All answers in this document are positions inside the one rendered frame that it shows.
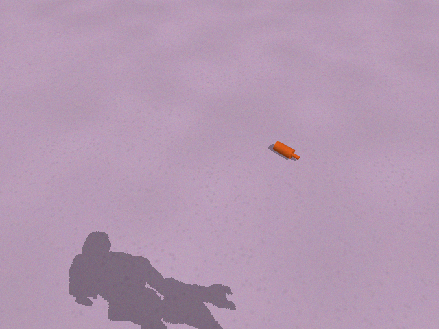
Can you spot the bottle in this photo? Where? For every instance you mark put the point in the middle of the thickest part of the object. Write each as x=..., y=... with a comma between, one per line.
x=285, y=150

